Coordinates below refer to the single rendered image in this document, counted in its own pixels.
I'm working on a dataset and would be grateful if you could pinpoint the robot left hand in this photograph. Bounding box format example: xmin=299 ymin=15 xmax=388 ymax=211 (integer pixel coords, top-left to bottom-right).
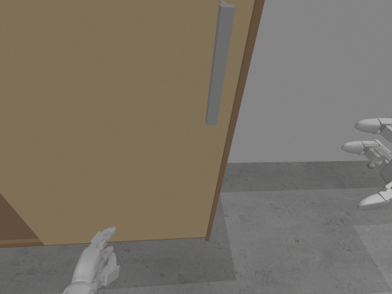
xmin=72 ymin=226 xmax=120 ymax=291

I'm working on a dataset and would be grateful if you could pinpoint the handle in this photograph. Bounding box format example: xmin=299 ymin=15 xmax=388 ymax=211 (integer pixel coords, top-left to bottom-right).
xmin=206 ymin=1 xmax=235 ymax=126

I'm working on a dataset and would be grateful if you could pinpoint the wardrobe door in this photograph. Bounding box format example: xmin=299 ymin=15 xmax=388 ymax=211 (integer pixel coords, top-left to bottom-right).
xmin=0 ymin=194 xmax=38 ymax=240
xmin=0 ymin=0 xmax=255 ymax=245

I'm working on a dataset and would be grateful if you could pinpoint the left robot forearm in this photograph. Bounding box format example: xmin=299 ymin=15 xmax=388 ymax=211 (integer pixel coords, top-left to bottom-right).
xmin=63 ymin=281 xmax=94 ymax=294

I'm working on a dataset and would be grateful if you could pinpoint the robot right hand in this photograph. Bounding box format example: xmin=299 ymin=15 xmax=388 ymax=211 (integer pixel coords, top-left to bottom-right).
xmin=341 ymin=117 xmax=392 ymax=211

